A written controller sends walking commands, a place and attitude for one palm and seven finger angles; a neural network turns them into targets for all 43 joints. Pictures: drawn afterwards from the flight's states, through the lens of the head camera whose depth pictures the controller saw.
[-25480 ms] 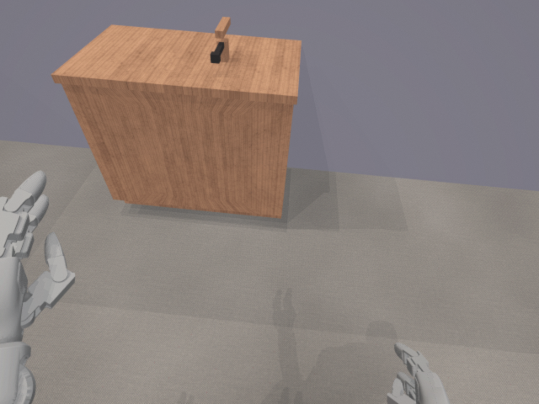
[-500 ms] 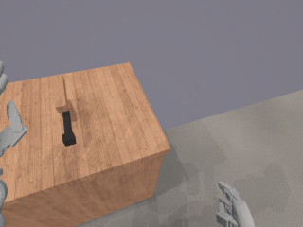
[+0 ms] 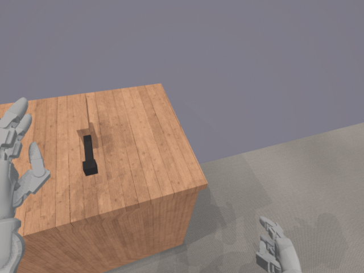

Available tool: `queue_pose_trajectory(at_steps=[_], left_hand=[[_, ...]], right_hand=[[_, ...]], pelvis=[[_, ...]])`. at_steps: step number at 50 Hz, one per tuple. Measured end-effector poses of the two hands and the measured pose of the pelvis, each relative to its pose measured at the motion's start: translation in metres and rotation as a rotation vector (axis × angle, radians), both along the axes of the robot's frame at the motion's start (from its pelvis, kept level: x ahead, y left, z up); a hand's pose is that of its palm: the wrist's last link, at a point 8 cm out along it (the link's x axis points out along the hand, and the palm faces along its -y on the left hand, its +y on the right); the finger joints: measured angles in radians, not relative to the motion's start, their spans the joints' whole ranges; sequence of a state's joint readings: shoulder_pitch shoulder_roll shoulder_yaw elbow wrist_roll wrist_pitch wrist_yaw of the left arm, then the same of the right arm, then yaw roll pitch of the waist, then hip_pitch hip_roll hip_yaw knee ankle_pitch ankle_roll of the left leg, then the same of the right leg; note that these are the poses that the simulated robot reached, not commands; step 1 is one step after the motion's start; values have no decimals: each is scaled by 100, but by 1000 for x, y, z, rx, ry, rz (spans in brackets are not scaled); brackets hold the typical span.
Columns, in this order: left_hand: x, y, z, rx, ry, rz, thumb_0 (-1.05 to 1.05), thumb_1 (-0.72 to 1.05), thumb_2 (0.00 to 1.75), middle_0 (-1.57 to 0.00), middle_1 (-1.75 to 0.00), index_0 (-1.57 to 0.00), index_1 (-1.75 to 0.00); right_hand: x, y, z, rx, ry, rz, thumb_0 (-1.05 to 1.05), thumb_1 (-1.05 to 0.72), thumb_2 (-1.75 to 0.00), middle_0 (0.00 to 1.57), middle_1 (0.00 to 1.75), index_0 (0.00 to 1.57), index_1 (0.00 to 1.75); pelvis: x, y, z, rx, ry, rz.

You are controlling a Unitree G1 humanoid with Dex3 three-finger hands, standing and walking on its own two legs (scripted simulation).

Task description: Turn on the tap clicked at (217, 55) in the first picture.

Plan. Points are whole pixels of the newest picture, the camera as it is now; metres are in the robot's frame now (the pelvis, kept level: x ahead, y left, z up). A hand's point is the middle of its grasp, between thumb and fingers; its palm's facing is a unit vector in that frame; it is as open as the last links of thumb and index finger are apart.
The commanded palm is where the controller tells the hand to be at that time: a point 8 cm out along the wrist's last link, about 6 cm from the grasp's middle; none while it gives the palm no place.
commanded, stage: come to a stop and stand still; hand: left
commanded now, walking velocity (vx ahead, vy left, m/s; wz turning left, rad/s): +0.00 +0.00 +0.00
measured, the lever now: (90, 167) +0.33 +0.25 +0.01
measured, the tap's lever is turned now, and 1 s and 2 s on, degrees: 0 0 0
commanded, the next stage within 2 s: look again from close up in 0.12 s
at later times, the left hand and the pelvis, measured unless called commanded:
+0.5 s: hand (46, 176) +0.22 +0.25 +0.16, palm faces +0.39 -0.86 -0.33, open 7.5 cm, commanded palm +0.16 +0.28 +0.18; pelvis +0.00 +0.00 +0.00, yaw +0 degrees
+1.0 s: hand (65, 175) +0.22 +0.22 +0.16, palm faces +0.37 -0.86 -0.34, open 7.5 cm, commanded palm +0.16 +0.25 +0.18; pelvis +0.00 -0.03 +0.00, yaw +0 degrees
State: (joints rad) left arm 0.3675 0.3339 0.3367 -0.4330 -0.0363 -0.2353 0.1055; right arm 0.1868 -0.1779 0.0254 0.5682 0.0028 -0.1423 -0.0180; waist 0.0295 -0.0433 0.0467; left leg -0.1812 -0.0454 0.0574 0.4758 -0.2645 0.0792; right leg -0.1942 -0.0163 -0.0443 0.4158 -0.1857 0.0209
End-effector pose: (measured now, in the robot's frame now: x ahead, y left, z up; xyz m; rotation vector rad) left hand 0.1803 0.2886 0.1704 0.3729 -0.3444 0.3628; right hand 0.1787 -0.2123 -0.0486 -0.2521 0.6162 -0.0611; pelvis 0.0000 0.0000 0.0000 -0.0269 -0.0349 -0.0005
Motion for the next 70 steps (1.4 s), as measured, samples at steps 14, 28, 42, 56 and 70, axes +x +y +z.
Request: queue_pose_trajectory(at_steps=[14, 28, 42, 56, 70], left_hand=[[-9, 2, -2, 18, 36, 18, 2, 89, 90, -21, -30, -20, -30], [-3, -1, 0, 34, 41, 1, 2, 89, 90, -21, -30, -21, -30], [0, -5, 2, 27, 42, 8, 2, 89, 90, -21, -30, -20, -30], [0, -48, 2, 41, 74, -18, 2, 89, 90, -21, -30, -20, -30], [19, -83, 0, 44, 93, -58, 2, 89, 90, -21, -30, -21, -30]], right_hand=[[-25, -10, -12, -19, 88, -23, 2, -90, -90, 20, 30, 20, 30], [-20, -9, -11, -8, 73, -29, 2, -90, -90, 20, 30, 20, 30], [-9, -10, -10, 9, 77, -18, 2, -90, -90, 20, 30, 20, 30], [-15, -50, -17, 27, 91, -35, 2, -90, -90, 20, 30, 21, 30], [-22, -110, -21, -39, 124, -129, 2, -90, -90, 20, 30, 20, 30]], pelvis=[[-4, -1, 1, -2, -2, 1], [-1, -1, 1, -2, 0, -1], [0, -10, 1, 6, -1, -2], [-3, -47, -2, 7, 13, -11], [13, -76, -6, 12, 42, -7]])
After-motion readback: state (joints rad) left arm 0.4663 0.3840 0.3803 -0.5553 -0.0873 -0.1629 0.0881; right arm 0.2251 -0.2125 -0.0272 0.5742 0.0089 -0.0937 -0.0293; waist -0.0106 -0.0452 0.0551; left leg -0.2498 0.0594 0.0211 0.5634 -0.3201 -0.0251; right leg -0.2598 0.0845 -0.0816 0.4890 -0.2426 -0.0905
